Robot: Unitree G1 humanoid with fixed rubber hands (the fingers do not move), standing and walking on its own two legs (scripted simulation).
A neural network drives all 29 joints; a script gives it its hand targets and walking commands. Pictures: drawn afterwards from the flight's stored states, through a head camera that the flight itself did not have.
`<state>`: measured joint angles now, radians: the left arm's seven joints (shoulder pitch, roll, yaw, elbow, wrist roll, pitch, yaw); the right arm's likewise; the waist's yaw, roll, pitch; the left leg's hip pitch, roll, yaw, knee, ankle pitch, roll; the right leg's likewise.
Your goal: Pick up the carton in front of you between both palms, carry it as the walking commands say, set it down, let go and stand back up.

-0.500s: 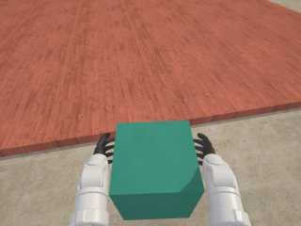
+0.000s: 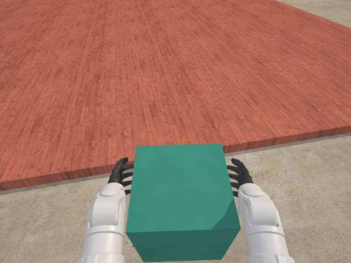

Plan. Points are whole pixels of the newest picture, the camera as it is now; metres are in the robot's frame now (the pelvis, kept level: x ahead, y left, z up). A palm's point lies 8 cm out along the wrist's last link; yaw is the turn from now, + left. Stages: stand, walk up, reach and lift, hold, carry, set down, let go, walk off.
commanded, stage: hold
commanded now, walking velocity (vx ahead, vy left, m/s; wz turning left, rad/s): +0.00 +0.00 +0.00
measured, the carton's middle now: (180, 205) +0.28 +0.00 -0.03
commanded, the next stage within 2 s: carry in 0.90 s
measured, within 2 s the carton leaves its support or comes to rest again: neither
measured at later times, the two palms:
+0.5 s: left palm (115, 190) +0.28 +0.15 +0.05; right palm (246, 190) +0.28 -0.15 +0.05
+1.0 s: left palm (115, 186) +0.29 +0.15 +0.05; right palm (244, 186) +0.29 -0.15 +0.05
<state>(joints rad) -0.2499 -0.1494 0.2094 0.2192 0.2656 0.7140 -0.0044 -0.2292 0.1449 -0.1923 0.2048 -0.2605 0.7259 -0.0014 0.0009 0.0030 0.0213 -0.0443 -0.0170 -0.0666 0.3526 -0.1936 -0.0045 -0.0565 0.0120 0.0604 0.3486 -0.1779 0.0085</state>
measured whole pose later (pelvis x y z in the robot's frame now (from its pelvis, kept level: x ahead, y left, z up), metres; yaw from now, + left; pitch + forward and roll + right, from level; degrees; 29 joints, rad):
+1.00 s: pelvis +0.01 +0.00 +0.00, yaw +1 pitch -3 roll +0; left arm -0.23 -0.15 0.19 0.16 0.25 0.79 0.00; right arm -0.21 0.14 -0.18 0.15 -0.24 0.80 -0.01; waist -0.01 0.00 -0.07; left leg -0.18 -0.01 -0.06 0.50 -0.37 -0.01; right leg -0.17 0.01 0.04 0.45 -0.31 0.00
